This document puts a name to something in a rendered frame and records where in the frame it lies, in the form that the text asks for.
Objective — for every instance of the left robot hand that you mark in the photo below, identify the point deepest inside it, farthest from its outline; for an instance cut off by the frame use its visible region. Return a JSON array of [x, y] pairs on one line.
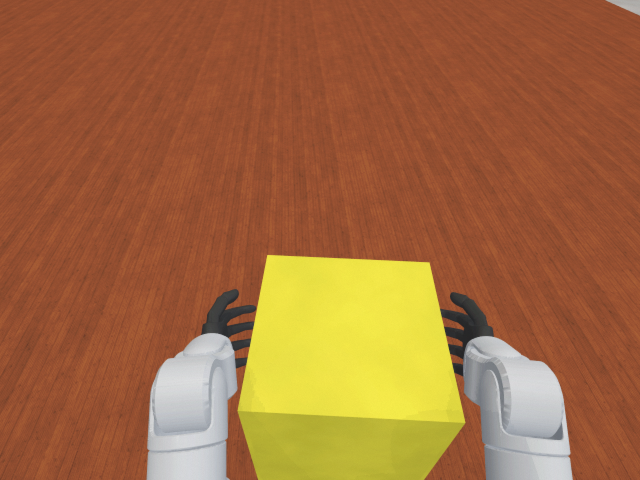
[[218, 317]]

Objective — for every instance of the carton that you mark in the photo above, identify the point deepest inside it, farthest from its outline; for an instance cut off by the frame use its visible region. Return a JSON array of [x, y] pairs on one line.
[[349, 374]]

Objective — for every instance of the right robot hand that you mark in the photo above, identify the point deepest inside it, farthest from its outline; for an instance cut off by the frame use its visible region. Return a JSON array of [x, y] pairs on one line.
[[475, 325]]

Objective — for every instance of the robot right forearm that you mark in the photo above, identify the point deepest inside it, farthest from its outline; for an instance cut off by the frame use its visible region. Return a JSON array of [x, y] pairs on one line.
[[523, 418]]

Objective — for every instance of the robot left forearm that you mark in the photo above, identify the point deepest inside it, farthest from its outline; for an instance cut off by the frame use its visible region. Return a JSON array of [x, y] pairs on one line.
[[188, 413]]

